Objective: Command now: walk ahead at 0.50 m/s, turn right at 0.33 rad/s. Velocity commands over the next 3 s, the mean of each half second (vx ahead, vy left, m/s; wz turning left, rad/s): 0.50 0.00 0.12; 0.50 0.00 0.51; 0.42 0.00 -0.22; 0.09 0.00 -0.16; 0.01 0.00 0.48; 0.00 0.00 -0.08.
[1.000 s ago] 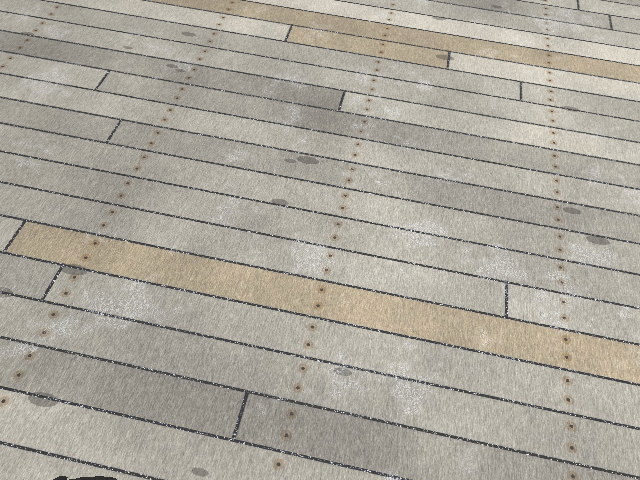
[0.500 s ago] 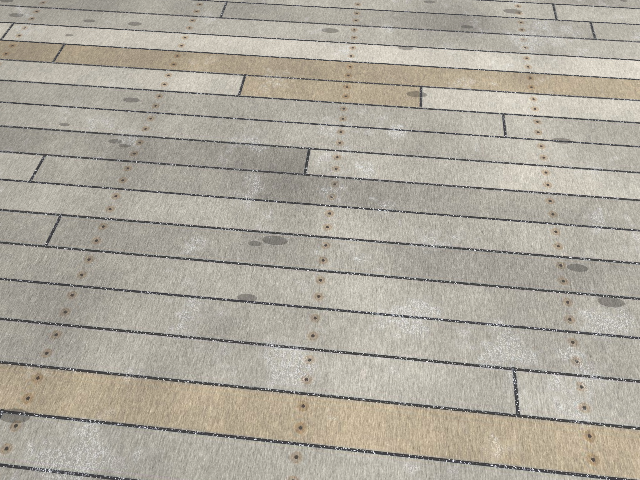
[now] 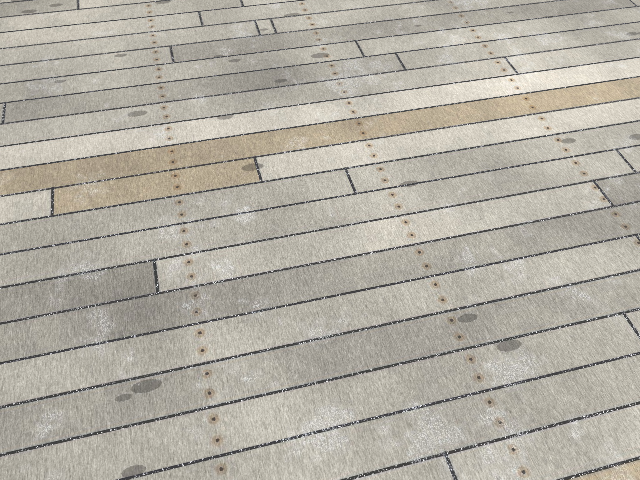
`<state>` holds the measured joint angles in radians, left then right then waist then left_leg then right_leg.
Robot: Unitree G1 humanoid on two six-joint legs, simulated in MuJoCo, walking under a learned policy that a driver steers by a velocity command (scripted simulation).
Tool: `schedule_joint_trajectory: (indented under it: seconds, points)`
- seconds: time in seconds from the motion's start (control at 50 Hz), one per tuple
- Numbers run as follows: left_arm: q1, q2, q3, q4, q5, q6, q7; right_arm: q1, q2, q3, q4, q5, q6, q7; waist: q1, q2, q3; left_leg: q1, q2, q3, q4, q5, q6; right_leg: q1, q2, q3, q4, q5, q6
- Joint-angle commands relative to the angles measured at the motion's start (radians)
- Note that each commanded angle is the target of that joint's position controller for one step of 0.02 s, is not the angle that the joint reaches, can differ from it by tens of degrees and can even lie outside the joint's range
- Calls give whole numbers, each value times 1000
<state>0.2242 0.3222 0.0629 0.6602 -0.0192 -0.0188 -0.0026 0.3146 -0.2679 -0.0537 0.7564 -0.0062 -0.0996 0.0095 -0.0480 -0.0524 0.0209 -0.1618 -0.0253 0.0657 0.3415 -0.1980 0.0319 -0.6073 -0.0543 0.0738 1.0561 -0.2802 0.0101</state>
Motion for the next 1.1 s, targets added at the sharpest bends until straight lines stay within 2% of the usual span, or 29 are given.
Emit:
schedule_joint_trajectory:
  seconds: [0.02,0.08,0.14,0.18,0.22,0.24,0.26,0.28,0.3,0.32,0.34,0.36,0.4,0.48,0.54,0.62,0.68,0.72,0.76,0.78,0.8,0.82,0.84,0.86,0.88,0.9,0.96,1.04,1.1]
  points:
    - [-37,6,-10,-76,9,-20,-10,-44,-156,-37,-41,9,-16,2,20,120,8,61,265,-195,-192,204,188,-81,-37,18,-161,116,4]
    - [-137,-6,-22,-92,8,-39,-27,-20,-183,-40,-11,23,-5,0,-13,114,23,58,241,-119,-193,234,165,-12,-27,-41,-347,244,-3]
    - [-230,6,-20,-125,2,-53,-36,54,-204,-42,31,38,12,2,-36,124,44,91,264,-151,-169,252,158,38,-2,-64,-454,235,-16]
    - [-230,33,-10,-132,-1,-61,-41,64,-223,-46,46,43,24,-1,-12,139,41,132,287,-178,-128,290,142,84,15,-61,-515,187,-38]
    - [-91,81,19,-94,5,-66,-34,44,-229,-45,52,46,34,-6,85,137,-38,109,253,-147,32,480,103,322,53,-88,-594,199,-74]
    - [52,131,44,-55,14,-64,-23,47,-194,-31,48,37,31,-7,152,123,-142,14,198,-109,215,470,68,559,24,-67,-577,222,-103]
    - [229,219,66,-35,31,-54,-4,51,-107,2,12,-1,24,-6,207,-40,-315,-207,119,-60,560,87,18,858,-220,187,-540,261,-167]
    - [221,239,62,-35,41,-47,-7,164,-44,19,4,27,10,-5,141,-257,-423,-487,2,-130,823,-404,-18,1011,-385,581,-679,28,-291]
    - [190,143,41,-35,29,-49,-11,95,-160,-12,17,50,9,-5,170,-117,-299,-578,50,-199,921,-366,-19,906,-346,541,-734,-89,-263]
    - [135,103,26,-29,16,-53,-12,30,-179,-23,-6,57,10,-5,149,-97,-169,-616,88,-178,918,-271,-12,790,-312,390,-757,-70,-232]
    - [74,71,16,-26,17,-59,-16,4,-162,-22,-5,47,16,-10,115,-48,-111,-581,123,-164,888,-190,-19,679,-268,294,-789,6,-213]
    - [27,43,11,-21,20,-66,-20,-2,-150,-26,-4,35,26,-12,86,-57,-61,-548,146,-165,847,-132,-26,592,-231,209,-824,75,-205]
    - [-11,26,14,-5,32,-85,-20,32,-107,-23,8,39,49,-10,44,-64,-41,-465,165,-168,829,-66,-38,498,-207,101,-882,184,-201]
    - [-7,55,31,40,36,-100,-6,-38,-77,-20,-28,32,70,-9,37,-10,15,-530,168,-183,711,53,-60,483,-211,-48,-926,329,-208]
    - [5,84,39,61,33,-93,5,-117,-59,-10,-55,29,64,10,61,2,37,-513,158,-147,526,197,-50,502,-193,-146,-937,342,-190]
    - [62,123,53,96,16,-75,13,-250,-52,-1,-113,28,62,36,109,25,80,-520,145,-85,368,224,-17,586,-223,-214,-929,351,-175]
    - [81,146,63,116,-1,-53,14,-294,-70,-7,-153,28,65,51,107,15,82,-515,119,-39,310,129,24,683,-246,-249,-858,479,-150]
    - [69,178,71,115,-8,-39,19,-247,-103,-25,-161,26,72,53,64,-19,20,-397,52,23,307,26,64,714,-241,-279,-716,809,-127]
    - [48,175,66,107,-17,-26,23,10,-187,-78,-102,31,79,39,-83,-3,-124,-28,-42,52,233,47,129,605,-185,-324,-348,911,-78]
    - [79,116,42,88,15,-34,25,143,-283,-111,-73,36,92,16,-118,142,-208,267,97,-192,207,74,192,341,-130,-325,-24,501,-25]
    - [155,-11,2,32,39,-63,14,83,-364,-112,-98,36,76,18,13,337,-305,516,318,-787,59,-157,380,-62,89,-163,279,-327,29]
    - [31,86,16,23,0,-96,2,99,-270,-87,-121,31,57,27,-71,188,-351,528,352,-882,-57,-234,367,-159,64,23,345,-312,8]
    - [-40,115,24,-4,-29,-113,-3,67,-223,-72,-111,24,43,30,-65,152,-211,429,328,-742,-70,-165,323,-223,24,15,308,-211,-15]
    - [-44,103,19,3,-13,-122,4,10,-198,-64,-115,28,36,28,-20,75,-133,288,283,-622,-61,-56,288,-182,-21,14,225,-125,-25]
    - [-38,106,25,14,15,-121,11,-52,-167,-55,-126,24,36,24,19,64,-89,166,243,-530,-66,59,265,-114,-49,14,140,-72,-19]
    - [-16,111,30,20,23,-111,9,-85,-146,-47,-144,11,35,19,50,88,-82,92,217,-482,-86,135,259,-49,-67,23,105,-33,-12]
    - [5,76,24,30,33,-79,7,-87,-151,-46,-137,11,28,3,72,89,-70,-5,190,-378,-121,302,267,-5,-63,-11,1,37,32]
    - [-105,31,1,17,24,-73,-2,-35,-151,-38,-93,10,24,-13,17,120,-27,-22,140,-228,-146,334,204,-4,-59,-45,-269,310,50]
    - [-193,22,-9,2,7,-80,-17,4,-169,-36,-61,8,18,-12,-32,124,7,0,160,-201,-176,211,181,24,-38,-64,-418,459,28]
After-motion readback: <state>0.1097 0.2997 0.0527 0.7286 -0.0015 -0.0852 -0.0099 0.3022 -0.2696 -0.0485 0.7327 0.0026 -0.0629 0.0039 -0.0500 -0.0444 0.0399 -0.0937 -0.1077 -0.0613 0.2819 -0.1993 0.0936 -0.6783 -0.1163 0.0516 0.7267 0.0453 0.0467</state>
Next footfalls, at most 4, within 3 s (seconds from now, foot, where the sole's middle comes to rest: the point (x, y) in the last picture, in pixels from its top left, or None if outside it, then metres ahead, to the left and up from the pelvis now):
0.24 right None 0.29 -0.15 -0.78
0.76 left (244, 460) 0.54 0.14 -0.78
1.32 right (279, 309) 0.91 0.07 -0.78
1.78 left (190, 288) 0.98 0.29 -0.78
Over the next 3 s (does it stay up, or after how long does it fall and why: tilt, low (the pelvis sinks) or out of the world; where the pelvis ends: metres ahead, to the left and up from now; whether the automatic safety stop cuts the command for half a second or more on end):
stays up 0.89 0.21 -0.01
